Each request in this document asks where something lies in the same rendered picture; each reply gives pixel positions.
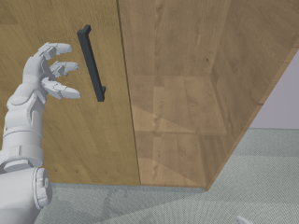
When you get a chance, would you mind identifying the robot left forearm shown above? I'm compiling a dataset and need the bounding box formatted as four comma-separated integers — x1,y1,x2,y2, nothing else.
0,83,47,175

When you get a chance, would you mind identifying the handle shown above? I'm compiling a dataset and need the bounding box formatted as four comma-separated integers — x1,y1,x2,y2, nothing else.
77,24,106,102

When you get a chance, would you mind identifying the left robot hand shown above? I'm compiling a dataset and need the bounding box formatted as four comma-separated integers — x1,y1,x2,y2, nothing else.
22,42,81,100

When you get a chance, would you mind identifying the wardrobe door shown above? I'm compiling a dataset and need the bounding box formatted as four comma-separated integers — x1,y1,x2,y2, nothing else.
0,0,141,186

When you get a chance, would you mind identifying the left robot upper arm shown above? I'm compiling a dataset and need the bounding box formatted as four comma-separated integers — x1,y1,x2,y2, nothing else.
0,167,52,224

